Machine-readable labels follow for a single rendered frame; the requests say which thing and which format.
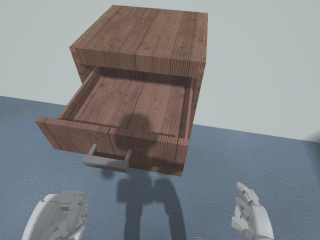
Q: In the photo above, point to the right robot hand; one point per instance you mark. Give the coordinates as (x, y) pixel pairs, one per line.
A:
(255, 223)

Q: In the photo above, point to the handle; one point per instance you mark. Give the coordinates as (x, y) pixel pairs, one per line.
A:
(106, 163)

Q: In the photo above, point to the drawer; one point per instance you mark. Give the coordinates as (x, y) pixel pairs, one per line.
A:
(120, 110)

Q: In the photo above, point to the cabinet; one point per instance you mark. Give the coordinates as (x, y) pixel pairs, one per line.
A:
(154, 40)

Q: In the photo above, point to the left robot hand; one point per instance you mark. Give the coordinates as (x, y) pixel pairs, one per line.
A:
(64, 211)

